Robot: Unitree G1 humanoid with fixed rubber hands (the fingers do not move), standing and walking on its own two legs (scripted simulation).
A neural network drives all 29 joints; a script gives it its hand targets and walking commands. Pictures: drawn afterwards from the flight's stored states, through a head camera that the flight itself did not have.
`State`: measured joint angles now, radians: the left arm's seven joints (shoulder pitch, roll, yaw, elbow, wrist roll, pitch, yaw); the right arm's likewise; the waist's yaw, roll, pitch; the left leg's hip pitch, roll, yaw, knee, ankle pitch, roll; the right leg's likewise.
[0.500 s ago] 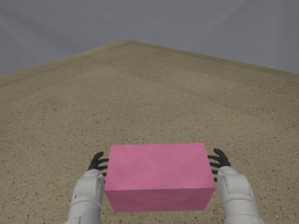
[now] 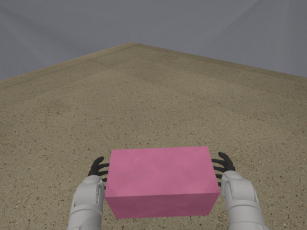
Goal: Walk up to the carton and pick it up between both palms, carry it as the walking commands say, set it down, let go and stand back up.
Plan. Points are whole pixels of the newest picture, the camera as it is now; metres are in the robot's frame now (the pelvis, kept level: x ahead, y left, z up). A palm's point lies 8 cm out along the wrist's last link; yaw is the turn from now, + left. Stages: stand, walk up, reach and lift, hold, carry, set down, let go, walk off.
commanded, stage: hold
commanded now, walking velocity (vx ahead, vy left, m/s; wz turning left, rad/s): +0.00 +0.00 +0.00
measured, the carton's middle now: (160, 183) +0.31 +0.02 -0.03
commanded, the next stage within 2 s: carry in 0.38 s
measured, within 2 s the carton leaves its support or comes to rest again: neither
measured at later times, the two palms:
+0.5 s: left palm (95, 177) +0.27 +0.20 +0.04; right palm (227, 171) +0.29 -0.17 +0.04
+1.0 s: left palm (48, 155) +0.34 +0.36 +0.06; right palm (160, 127) +0.47 +0.02 +0.06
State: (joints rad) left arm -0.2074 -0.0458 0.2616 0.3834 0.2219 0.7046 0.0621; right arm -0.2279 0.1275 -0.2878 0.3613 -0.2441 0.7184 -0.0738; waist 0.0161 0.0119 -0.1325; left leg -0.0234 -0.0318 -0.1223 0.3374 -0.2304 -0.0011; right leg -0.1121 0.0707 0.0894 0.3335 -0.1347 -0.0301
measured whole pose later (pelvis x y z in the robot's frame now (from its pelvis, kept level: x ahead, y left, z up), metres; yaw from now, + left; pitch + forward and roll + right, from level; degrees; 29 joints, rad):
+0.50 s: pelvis +0.00 +0.01 -0.01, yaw +3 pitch -1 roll +0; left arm -0.25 -0.04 0.19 0.32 0.14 0.75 0.14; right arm -0.26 0.04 -0.24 0.31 -0.19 0.75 -0.06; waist -0.01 0.02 -0.16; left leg -0.20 -0.01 -0.06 0.55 -0.39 0.02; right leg -0.25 0.04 0.03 0.49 -0.22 -0.02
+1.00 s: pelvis +0.20 +0.11 -0.03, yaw +17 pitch +4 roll +0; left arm 0.08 -0.12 0.20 -0.43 0.07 1.17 0.16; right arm -0.02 0.13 -0.16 -0.32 -0.07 1.15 -0.11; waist -0.02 0.01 -0.26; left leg -0.36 -0.05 0.08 0.69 -0.41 0.07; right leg -0.31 -0.14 -0.04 1.08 -0.51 0.10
